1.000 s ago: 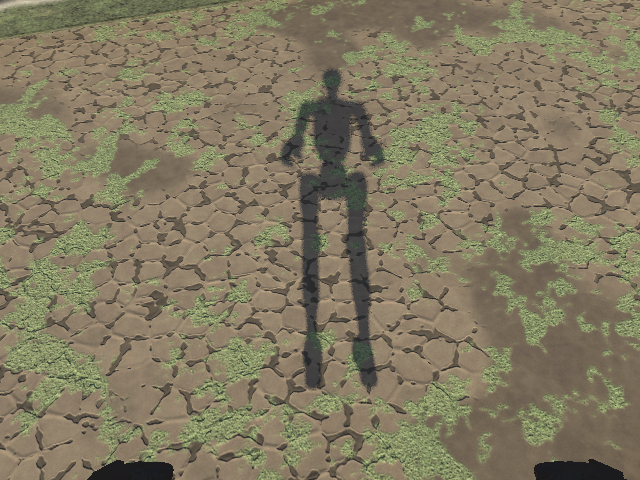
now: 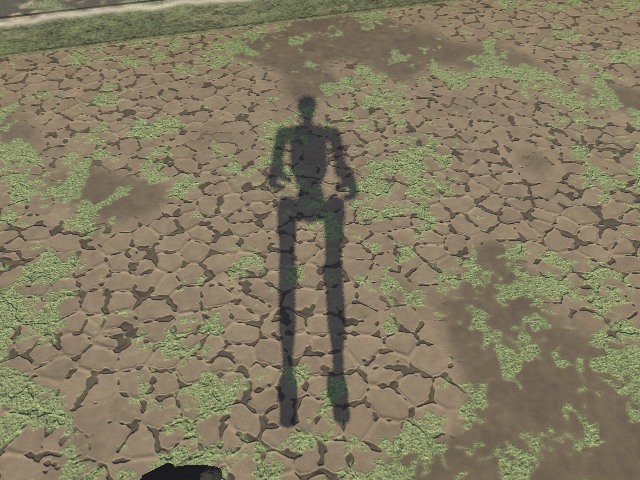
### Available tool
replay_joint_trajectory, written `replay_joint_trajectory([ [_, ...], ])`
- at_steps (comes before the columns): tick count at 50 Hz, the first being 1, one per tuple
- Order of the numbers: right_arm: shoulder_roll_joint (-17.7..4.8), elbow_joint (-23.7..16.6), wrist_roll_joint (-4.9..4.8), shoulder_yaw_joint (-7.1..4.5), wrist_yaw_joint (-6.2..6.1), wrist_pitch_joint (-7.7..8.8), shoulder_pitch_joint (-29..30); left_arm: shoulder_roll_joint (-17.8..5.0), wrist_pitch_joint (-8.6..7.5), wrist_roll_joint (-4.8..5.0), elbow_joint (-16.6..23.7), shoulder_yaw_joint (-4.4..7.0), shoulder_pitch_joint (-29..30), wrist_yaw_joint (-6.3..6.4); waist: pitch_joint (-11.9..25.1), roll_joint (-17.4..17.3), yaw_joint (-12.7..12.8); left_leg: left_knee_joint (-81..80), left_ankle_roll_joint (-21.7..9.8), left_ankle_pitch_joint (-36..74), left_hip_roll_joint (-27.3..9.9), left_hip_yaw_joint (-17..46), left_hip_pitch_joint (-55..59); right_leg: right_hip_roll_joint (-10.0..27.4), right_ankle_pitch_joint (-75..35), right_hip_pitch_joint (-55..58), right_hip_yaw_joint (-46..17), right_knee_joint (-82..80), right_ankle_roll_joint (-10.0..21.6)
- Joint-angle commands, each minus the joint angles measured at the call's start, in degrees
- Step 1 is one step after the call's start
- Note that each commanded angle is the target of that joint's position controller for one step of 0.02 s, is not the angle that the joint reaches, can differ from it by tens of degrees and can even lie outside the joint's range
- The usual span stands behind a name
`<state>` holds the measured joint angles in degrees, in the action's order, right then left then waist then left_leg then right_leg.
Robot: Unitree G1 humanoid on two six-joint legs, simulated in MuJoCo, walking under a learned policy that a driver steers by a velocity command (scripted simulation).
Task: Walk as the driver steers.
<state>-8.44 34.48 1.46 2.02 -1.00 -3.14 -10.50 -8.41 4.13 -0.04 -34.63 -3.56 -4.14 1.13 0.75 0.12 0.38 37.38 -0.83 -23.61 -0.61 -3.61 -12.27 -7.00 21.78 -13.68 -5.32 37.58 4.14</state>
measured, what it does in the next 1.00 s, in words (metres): stands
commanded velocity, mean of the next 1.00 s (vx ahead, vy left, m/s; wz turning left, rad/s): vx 0.50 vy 0.00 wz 0.00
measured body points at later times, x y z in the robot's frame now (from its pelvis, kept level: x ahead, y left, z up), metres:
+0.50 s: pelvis +0.01 +0.00 +0.00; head +0.00 +0.00 +0.45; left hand +0.22 +0.20 -0.08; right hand +0.18 -0.20 -0.10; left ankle -0.04 +0.11 -0.72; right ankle -0.02 -0.08 -0.72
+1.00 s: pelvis +0.01 +0.00 +0.00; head +0.00 +0.00 +0.45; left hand +0.21 +0.20 -0.08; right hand +0.18 -0.20 -0.09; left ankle -0.04 +0.11 -0.72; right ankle -0.02 -0.08 -0.72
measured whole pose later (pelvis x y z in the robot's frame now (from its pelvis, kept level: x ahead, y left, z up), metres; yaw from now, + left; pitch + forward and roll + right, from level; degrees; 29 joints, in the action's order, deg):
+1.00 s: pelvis +0.01 +0.00 +0.00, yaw +0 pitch -1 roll +0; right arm -8.4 34.2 1.6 2.1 -1.2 -3.4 -11.0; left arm -8.2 3.7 -0.3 -35.0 -3.6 -4.4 1.3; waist 0.5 0.2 0.5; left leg 37.8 -0.9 -24.6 -0.3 -3.5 -12.1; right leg -6.3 23.0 -13.7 -4.4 38.3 4.0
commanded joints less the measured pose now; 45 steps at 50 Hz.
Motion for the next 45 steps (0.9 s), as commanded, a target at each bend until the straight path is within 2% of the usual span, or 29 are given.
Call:
replay_joint_trajectory([
  [1, -3.72, -5.1, 0.07, -0.99, -0.12, 1.01, 3.68, -3.79, -1.08, -0.09, 5.56, 1.1, 6.1, 0.13, 2.35, 0.33, 0.1, -3.45, -1.06, 12.47, -2.02, 2.62, 4.89, 5.62, -14.91, -5.49, -5.24, -7.63, 0.38],
  [19, -4.2, -4.83, 0.17, -1.02, -0.26, 0.85, 1.89, -3.63, -1.19, -0.2, 5.04, 1.1, 5.22, 0.53, 3.11, -0.03, -0.06, -2.73, -1.59, 18.06, -2.25, 3.01, 5.81, 5.43, -19.23, -4.39, -3.97, -5.33, 0.44],
  [20, -5.13, -5.61, -0.17, -1.15, -0.35, 0.15, 3.7, -3.61, -1.52, -0.8, 6.13, 1.15, 7.32, -0.26, 0.82, -1.58, 1.03, -2.47, -1.79, 29.33, -4.11, 4.73, 4.33, 5.64, -25.96, -5.06, -1.73, -2.96, 0.25],
  [21, -5.57, -5.46, 0.09, -1.53, -0.35, -0.1, 3.57, -3.51, -1.73, -1.2, 5.54, 1.24, 5.74, -0.44, 3.39, -2.05, 1.42, -1.71, -2.1, 32.49, -4.61, 5.04, 5.99, 5.48, -27.07, -4.5, -1.45, -2.8, 0.12],
  [22, -4.49, -4.76, 0.31, -1.44, -0.3, 0.55, 1.25, -3.5, -1.66, -0.37, 4.08, 1.17, 2.91, 0.39, 8.39, -0.56, 0.07, -1.68, -1.62, 21.89, -2.8, 3.04, 8.7, 5.32, -21.47, -2.29, -3.15, -4.24, 0.24],
  [23, -3.8, -5.01, 0.23, -1.1, -0.25, 0.61, 1.9, -3.48, -1.48, -0.09, 4.48, 1.11, 4.76, 0.6, 5.53, 0.32, -0.3, -2.23, -1.26, 19.12, -2.2, 2.63, 6.92, 5.51, -21.08, -3.04, -3.58, -4.86, 0.4],
  [24, -3.66, -4.98, 0.23, -1.01, -0.26, 0.63, 2.33, -3.34, -1.34, -0.04, 4.81, 1.08, 5.49, 0.7, 4.56, 0.56, -0.22, -2.52, -1.18, 17.6, -1.98, 2.49, 6.2, 5.67, -20.86, -3.3, -3.97, -5.12, 0.54],
  [25, -4.58, -5.85, -0.11, -1.14, -0.34, -0.04, 4.5, -3.17, -1.53, -0.58, 5.99, 1.05, 7.83, -0.14, 1.43, -1.09, 0.95, -2.24, -1.33, 27.53, -3.49, 3.99, 4.17, 6.01, -27.57, -4.21, -1.77, -3.09, 0.41],
  [26, -4.11, -5.02, 0.33, -1.33, -0.29, 0.41, 2.42, -3.25, -1.36, -0.16, 4.4, 1.09, 3.93, 0.46, 6.5, -0.12, 0.16, -1.9, -1.22, 18.75, -2.08, 2.55, 7.28, 5.69, -21.83, -2.94, -3.72, -4.82, 0.41],
  [27, -3.49, -5.28, 0.26, -1.0, -0.23, 0.45, 2.53, -3.48, -1.22, 0.02, 4.57, 1.04, 5.13, 0.58, 4.16, 0.8, -0.32, -2.27, -1.03, 16.91, -1.85, 2.32, 6.11, 5.83, -20.82, -3.9, -4.04, -5.39, 0.51],
  [30, -3.7, -5.26, 0.21, -0.99, -0.23, 0.65, 2.82, -3.47, -1.16, 0.0, 4.95, 1.02, 5.62, 0.61, 2.91, 0.71, -0.23, -2.56, -1.07, 15.52, -1.73, 2.45, 5.43, 6.02, -19.68, -4.44, -4.5, -6.01, 0.63],
  [31, -4.46, -6.09, -0.13, -1.02, -0.33, 0.01, 4.77, -3.39, -1.51, -0.56, 6.08, 1.03, 7.6, -0.23, 0.69, -1.03, 0.96, -2.42, -1.23, 26.23, -3.6, 4.08, 3.9, 6.11, -26.18, -5.13, -2.0, -3.59, 0.4],
  [32, -4.01, -5.13, 0.32, -1.24, -0.26, 0.54, 2.48, -3.34, -1.49, -0.28, 4.43, 1.06, 3.72, 0.37, 6.29, -0.18, 0.15, -2.12, -1.28, 17.92, -2.37, 2.86, 7.32, 5.71, -20.24, -3.37, -3.89, -5.29, 0.45],
  [33, -3.51, -5.37, 0.2, -0.97, -0.2, 0.62, 2.71, -3.56, -1.41, -0.07, 4.62, 1.02, 4.95, 0.5, 4.0, 0.53, -0.27, -2.46, -1.1, 16.26, -2.01, 2.58, 6.11, 5.89, -19.5, -4.13, -4.14, -5.83, 0.52],
  [36, -3.55, -5.37, 0.16, -0.91, -0.21, 0.76, 3.17, -3.45, -1.25, 0.01, 5.04, 0.96, 5.57, 0.54, 2.61, 0.43, -0.13, -2.73, -1.09, 14.93, -1.78, 2.56, 5.2, 6.07, -18.82, -4.64, -4.53, -6.3, 0.59],
  [41, -3.56, -5.2, 0.16, -0.83, -0.22, 0.91, 2.78, -3.4, -1.33, -0.13, 5.05, 0.94, 5.25, 0.51, 2.81, 0.18, -0.02, -2.85, -1.29, 15.83, -2.06, 2.86, 5.42, 5.89, -18.37, -4.56, -4.26, -6.18, 0.54],
  [42, -4.43, -6.0, -0.18, -0.95, -0.32, 0.28, 4.67, -3.26, -1.7, -0.71, 6.18, 0.96, 7.29, -0.3, 0.69, -1.51, 1.17, -2.7, -1.43, 26.85, -3.85, 4.53, 3.78, 6.07, -25.43, -4.86, -1.87, -3.73, 0.35],
  [43, -3.97, -5.0, 0.27, -1.14, -0.26, 0.76, 2.36, -3.18, -1.64, -0.37, 4.5, 0.97, 3.45, 0.32, 6.39, -0.58, 0.34, -2.31, -1.44, 18.41, -2.52, 3.13, 7.28, 5.69, -19.76, -3.1, -3.62, -5.3, 0.39],
  [44, -3.45, -5.23, 0.17, -0.88, -0.21, 0.81, 2.58, -3.34, -1.52, -0.14, 4.68, 0.92, 4.73, 0.47, 4.11, 0.23, -0.09, -2.58, -1.23, 16.81, -2.1, 2.81, 6.06, 5.85, -19.35, -3.8, -3.85, -5.77, 0.47],
  [45, -3.36, -5.21, 0.19, -0.82, -0.23, 0.83, 2.78, -3.26, -1.43, -0.08, 4.94, 0.92, 5.22, 0.55, 3.56, 0.47, -0.06, -2.8, -1.15, 15.91, -2.0, 2.71, 5.58, 5.93, -19.14, -3.97, -4.08, -5.98, 0.53],
])
Velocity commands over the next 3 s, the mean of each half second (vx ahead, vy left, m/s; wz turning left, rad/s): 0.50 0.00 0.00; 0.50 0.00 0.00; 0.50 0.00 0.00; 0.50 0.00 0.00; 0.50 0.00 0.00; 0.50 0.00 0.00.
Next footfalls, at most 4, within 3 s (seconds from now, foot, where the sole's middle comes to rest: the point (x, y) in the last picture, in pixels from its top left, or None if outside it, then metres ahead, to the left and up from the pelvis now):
none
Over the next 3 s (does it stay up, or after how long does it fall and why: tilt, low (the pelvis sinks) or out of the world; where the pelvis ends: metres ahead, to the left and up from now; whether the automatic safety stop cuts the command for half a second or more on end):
stays up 0.01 0.00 0.00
